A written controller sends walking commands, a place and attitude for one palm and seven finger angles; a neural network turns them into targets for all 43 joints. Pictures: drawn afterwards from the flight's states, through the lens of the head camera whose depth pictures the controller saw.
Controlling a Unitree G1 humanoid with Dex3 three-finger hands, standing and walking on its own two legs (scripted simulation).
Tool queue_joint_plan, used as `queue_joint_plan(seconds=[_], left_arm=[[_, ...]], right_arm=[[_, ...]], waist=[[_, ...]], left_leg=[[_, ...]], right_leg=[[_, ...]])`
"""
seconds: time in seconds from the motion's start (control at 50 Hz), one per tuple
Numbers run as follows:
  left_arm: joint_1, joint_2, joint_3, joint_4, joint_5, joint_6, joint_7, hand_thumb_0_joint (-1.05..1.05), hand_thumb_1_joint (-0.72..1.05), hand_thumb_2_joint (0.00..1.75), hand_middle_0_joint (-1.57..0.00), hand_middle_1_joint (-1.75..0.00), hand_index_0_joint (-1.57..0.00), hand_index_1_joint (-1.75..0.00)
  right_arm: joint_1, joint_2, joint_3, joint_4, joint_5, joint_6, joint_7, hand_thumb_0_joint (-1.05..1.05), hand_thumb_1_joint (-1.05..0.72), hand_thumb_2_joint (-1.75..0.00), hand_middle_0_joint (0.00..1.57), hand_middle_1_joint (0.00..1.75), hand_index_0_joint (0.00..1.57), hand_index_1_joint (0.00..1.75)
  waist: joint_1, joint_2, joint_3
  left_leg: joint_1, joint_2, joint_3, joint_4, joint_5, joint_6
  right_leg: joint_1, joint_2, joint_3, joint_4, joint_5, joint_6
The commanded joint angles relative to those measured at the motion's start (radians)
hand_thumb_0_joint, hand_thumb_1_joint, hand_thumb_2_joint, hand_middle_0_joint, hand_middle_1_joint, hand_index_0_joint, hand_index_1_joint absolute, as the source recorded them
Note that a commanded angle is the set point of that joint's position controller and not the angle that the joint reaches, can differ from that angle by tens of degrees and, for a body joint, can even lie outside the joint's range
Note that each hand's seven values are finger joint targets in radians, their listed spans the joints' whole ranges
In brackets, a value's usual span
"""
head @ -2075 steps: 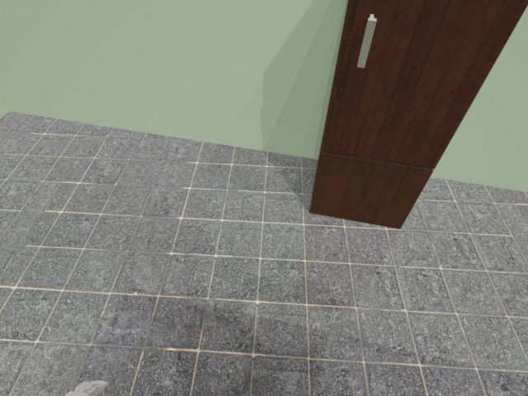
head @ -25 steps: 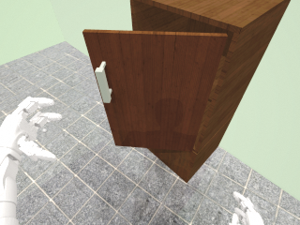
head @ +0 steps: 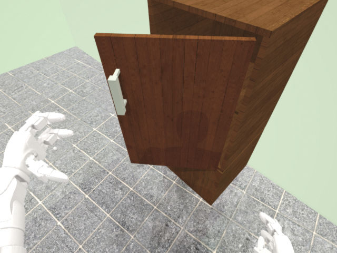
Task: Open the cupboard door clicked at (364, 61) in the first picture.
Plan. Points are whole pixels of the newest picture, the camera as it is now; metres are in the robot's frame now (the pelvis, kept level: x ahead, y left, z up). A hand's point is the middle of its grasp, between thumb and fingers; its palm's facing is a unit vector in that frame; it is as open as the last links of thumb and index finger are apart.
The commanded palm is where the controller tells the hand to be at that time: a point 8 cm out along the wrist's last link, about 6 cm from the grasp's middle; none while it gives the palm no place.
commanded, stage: move the hooked fingers beside the handle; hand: left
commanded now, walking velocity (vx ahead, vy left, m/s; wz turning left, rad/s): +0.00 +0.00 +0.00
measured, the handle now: (119, 92) +0.52 +0.20 +0.10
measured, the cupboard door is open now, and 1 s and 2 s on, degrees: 40 40 40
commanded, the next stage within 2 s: none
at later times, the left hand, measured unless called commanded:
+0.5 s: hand (70, 131) +0.35 +0.27 +0.11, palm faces +0.04 -1.00 -0.02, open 13.9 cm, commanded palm +0.33 +0.31 +0.12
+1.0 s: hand (80, 116) +0.40 +0.26 +0.12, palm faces +0.01 -1.00 -0.01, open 13.9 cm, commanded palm +0.38 +0.31 +0.11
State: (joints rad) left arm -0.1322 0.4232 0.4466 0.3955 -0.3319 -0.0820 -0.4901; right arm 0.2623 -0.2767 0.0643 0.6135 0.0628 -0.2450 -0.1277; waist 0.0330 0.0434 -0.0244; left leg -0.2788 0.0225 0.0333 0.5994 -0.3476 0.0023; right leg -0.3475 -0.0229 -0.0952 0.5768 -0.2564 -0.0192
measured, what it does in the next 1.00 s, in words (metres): stands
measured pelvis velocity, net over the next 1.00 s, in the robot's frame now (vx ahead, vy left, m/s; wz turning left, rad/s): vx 0.00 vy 0.01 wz -0.01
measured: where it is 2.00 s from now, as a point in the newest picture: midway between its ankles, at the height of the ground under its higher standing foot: outside the picture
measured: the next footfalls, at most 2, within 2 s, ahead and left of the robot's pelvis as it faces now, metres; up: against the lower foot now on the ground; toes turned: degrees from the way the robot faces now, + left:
none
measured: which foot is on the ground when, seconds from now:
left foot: down 0.00-1.00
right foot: down 0.00-1.00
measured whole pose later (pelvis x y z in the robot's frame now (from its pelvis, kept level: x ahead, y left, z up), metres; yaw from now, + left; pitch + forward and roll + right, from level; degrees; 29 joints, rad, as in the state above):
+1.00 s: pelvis +0.00 +0.01 +0.00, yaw -1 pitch +7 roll -1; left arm -0.53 0.48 0.42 0.82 -0.24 -0.21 -0.45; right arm 0.34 -0.30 0.04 0.64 0.05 -0.13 -0.10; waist -0.03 0.02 -0.05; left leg -0.40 0.02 0.05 0.64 -0.36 0.02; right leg -0.47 -0.03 -0.08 0.61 -0.26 -0.01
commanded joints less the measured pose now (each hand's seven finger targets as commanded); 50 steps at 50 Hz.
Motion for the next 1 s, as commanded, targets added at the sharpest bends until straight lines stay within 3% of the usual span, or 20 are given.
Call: queue_joint_plan(seconds=[0.0,0.08,0.14,0.22,0.26,0.28,0.32,0.36,0.42,0.48,0.54,0.58,0.6,0.68,0.74,0.78,0.84,0.94,0.96,0.98], left_arm=[[-0.365,0.267,0.051,-0.192,-0.011,-0.064,0.013,0.0,-0.5,0.3,-0.3,-1.2,-0.3,-1.2],[-0.41,0.317,0.08,-0.124,0.001,-0.075,0.019,0.0,-0.5,0.3,-0.3,-1.2,-0.3,-1.2],[-0.432,0.316,0.076,-0.105,0.007,-0.086,0.009,0.0,-0.5,0.3,-0.3,-1.2,-0.3,-1.2],[-0.48,0.279,0.035,-0.095,0.007,-0.1,0.012,0.0,-0.5,0.3,-0.3,-1.2,-0.3,-1.2],[-0.432,0.274,0.045,-0.083,0.007,-0.098,0.019,0.0,-0.5,0.3,-0.3,-1.2,-0.3,-1.2],[-0.414,0.285,0.049,-0.067,0.01,-0.093,0.021,0.0,-0.5,0.3,-0.3,-1.2,-0.3,-1.2],[-0.45,0.267,0.036,-0.048,0.01,-0.086,0.028,0.0,-0.5,0.3,-0.3,-1.2,-0.3,-1.2],[-0.448,0.316,0.081,-0.008,0.02,-0.081,0.042,0.0,-0.5,0.3,-0.3,-1.2,-0.3,-1.2],[-0.536,0.32,0.063,-0.048,0.036,-0.106,0.051,0.0,-0.5,0.3,-0.3,-1.2,-0.3,-1.2],[-0.585,0.295,0.033,-0.046,0.035,-0.129,0.055,0.0,-0.5,0.3,-0.3,-1.2,-0.3,-1.2],[-0.609,0.314,0.046,0.031,0.043,-0.131,0.048,0.0,-0.5,0.3,-0.3,-1.2,-0.3,-1.2],[-0.606,0.31,0.036,0.061,0.046,-0.131,0.044,0.0,-0.5,0.3,-0.3,-1.2,-0.3,-1.2],[-0.611,0.302,0.03,0.063,0.047,-0.131,0.042,0.0,-0.5,0.3,-0.3,-1.2,-0.3,-1.2],[-0.629,0.322,0.044,0.109,0.049,-0.137,0.049,0.0,-0.5,0.3,-0.3,-1.2,-0.3,-1.2],[-0.663,0.343,0.06,0.133,0.053,-0.148,0.048,0.0,-0.5,0.3,-0.3,-1.2,-0.3,-1.2],[-0.685,0.366,0.067,0.164,0.059,-0.156,0.047,0.0,-0.5,0.3,-0.3,-1.2,-0.3,-1.2],[-0.774,0.341,0.025,0.143,0.072,-0.18,0.045,0.0,-0.5,0.3,-0.3,-1.2,-0.3,-1.2],[-0.778,0.348,0.037,0.232,0.067,-0.186,0.044,0.0,-0.5,0.3,-0.3,-1.2,-0.3,-1.2],[-0.791,0.356,0.035,0.252,0.071,-0.186,0.045,0.0,-0.5,0.3,-0.3,-1.2,-0.3,-1.2],[-0.794,0.364,0.038,0.292,0.074,-0.181,0.046,0.0,-0.5,0.3,-0.3,-1.2,-0.3,-1.2]], right_arm=[[-0.069,-0.133,-0.054,-0.139,0.0,-0.055,-0.011,0.0,-0.9,-0.9,0.2,0.3,0.2,0.3],[-0.052,-0.142,-0.057,-0.124,-0.004,-0.05,-0.014,0.0,-0.9,-0.9,0.2,0.3,0.2,0.3],[-0.049,-0.14,-0.056,-0.129,-0.005,-0.044,-0.01,0.0,-0.9,-0.9,0.2,0.3,0.2,0.3],[-0.041,-0.138,-0.057,-0.13,-0.004,-0.041,-0.004,0.0,-0.9,-0.9,0.2,0.3,0.2,0.3],[-0.029,-0.14,-0.063,-0.132,-0.006,-0.04,0.0,0.0,-0.9,-0.9,0.2,0.3,0.2,0.3],[-0.023,-0.145,-0.062,-0.132,-0.006,-0.036,0.003,0.0,-0.9,-0.9,0.2,0.3,0.2,0.3],[-0.022,-0.147,-0.063,-0.129,-0.004,-0.03,0.005,0.0,-0.9,-0.9,0.2,0.3,0.2,0.3],[-0.009,-0.154,-0.067,-0.123,-0.004,-0.019,0.006,0.0,-0.9,-0.9,0.2,0.3,0.2,0.3],[-0.007,-0.147,-0.066,-0.128,-0.007,-0.013,0.008,0.0,-0.9,-0.9,0.2,0.3,0.2,0.3],[0.012,-0.147,-0.067,-0.118,-0.011,-0.008,0.006,0.0,-0.9,-0.9,0.2,0.3,0.2,0.3],[0.027,-0.153,-0.069,-0.102,-0.01,0.002,0.004,0.0,-0.9,-0.9,0.2,0.3,0.2,0.3],[0.035,-0.156,-0.07,-0.102,-0.01,0.008,0.007,0.0,-0.9,-0.9,0.2,0.3,0.2,0.3],[0.034,-0.154,-0.071,-0.105,-0.009,0.011,0.009,0.0,-0.9,-0.9,0.2,0.3,0.2,0.3],[0.049,-0.16,-0.073,-0.101,-0.012,0.027,0.014,0.0,-0.9,-0.9,0.2,0.3,0.2,0.3],[0.057,-0.162,-0.076,-0.099,-0.011,0.039,0.017,0.0,-0.9,-0.9,0.2,0.3,0.2,0.3],[0.067,-0.168,-0.076,-0.097,-0.013,0.048,0.018,0.0,-0.9,-0.9,0.2,0.3,0.2,0.3],[0.072,-0.159,-0.076,-0.097,-0.012,0.056,0.019,0.0,-0.9,-0.9,0.2,0.3,0.2,0.3],[0.095,-0.169,-0.08,-0.084,-0.014,0.071,0.02,0.0,-0.9,-0.9,0.2,0.3,0.2,0.3],[0.095,-0.17,-0.077,-0.081,-0.013,0.077,0.021,0.0,-0.9,-0.9,0.2,0.3,0.2,0.3],[0.103,-0.175,-0.076,-0.08,-0.015,0.084,0.022,0.0,-0.9,-0.9,0.2,0.3,0.2,0.3]], waist=[[-0.03,0.02,-0.171],[-0.029,-0.008,-0.2],[-0.025,0.049,-0.237],[-0.033,0.053,-0.244],[-0.021,0.058,-0.271],[-0.018,0.017,-0.26],[-0.029,-0.002,-0.236],[-0.027,-0.018,-0.223],[-0.032,0.053,-0.262],[-0.05,0.011,-0.285],[-0.054,0.032,-0.275],[-0.051,0.005,-0.273],[-0.051,0.033,-0.289],[-0.055,-0.014,-0.284],[-0.058,0.012,-0.292],[-0.062,-0.02,-0.292],[-0.073,0.081,-0.326],[-0.074,0.011,-0.332],[-0.078,0.02,-0.32],[-0.083,-0.018,-0.296]], left_leg=[[-0.002,-0.025,-0.036,-0.091,0.185,0.021],[-0.013,-0.025,-0.037,-0.081,0.191,0.021],[-0.008,-0.028,-0.037,-0.076,0.235,0.018],[0.01,-0.024,-0.043,-0.079,0.256,0.015],[0.022,-0.022,-0.045,-0.077,0.298,0.011],[0.011,-0.019,-0.046,-0.078,0.3,0.012],[-0.012,-0.02,-0.043,-0.085,0.262,0.013],[-0.038,-0.02,-0.04,-0.085,0.24,0.014],[-0.015,-0.023,-0.038,-0.083,0.249,0.013],[0.009,-0.016,-0.041,-0.073,0.286,0.015],[-0.014,-0.02,-0.04,-0.072,0.262,0.013],[-0.017,-0.017,-0.041,-0.07,0.278,0.013],[-0.014,-0.021,-0.035,-0.066,0.283,0.015],[-0.031,-0.016,-0.04,-0.06,0.302,0.014],[-0.045,-0.02,-0.033,-0.054,0.293,0.014],[-0.061,-0.017,-0.032,-0.05,0.278,0.017],[-0.025,-0.022,-0.036,-0.043,0.285,0.013],[-0.048,-0.019,-0.04,-0.035,0.299,0.016],[-0.061,-0.02,-0.041,-0.036,0.283,0.014],[-0.079,-0.017,-0.037,-0.033,0.268,0.019]], right_leg=[[0.109,0.014,0.06,-0.073,0.139,0.0],[0.124,0.011,0.065,-0.067,0.142,-0.001],[0.133,0.009,0.06,-0.047,0.196,-0.006],[0.115,0.012,0.051,-0.041,0.209,-0.009],[0.12,0.012,0.045,-0.032,0.237,-0.011],[0.125,0.015,0.043,-0.033,0.237,-0.011],[0.105,0.013,0.044,-0.039,0.215,-0.006],[0.099,0.012,0.046,-0.041,0.195,-0.006],[0.111,0.011,0.057,-0.038,0.199,-0.01],[0.107,0.016,0.053,-0.033,0.234,-0.008],[0.091,0.015,0.055,-0.031,0.219,-0.009],[0.094,0.014,0.051,-0.027,0.231,-0.01],[0.098,0.014,0.057,-0.025,0.242,-0.009],[0.094,0.015,0.05,-0.017,0.261,-0.009],[0.091,0.014,0.057,-0.015,0.266,-0.007],[0.091,0.014,0.059,-0.009,0.257,-0.007],[0.063,0.016,0.062,-0.007,0.245,-0.011],[0.067,0.019,0.059,0.001,0.267,-0.009],[0.059,0.018,0.059,0.0,0.254,-0.01],[0.053,0.017,0.06,0.0,0.249,-0.008]])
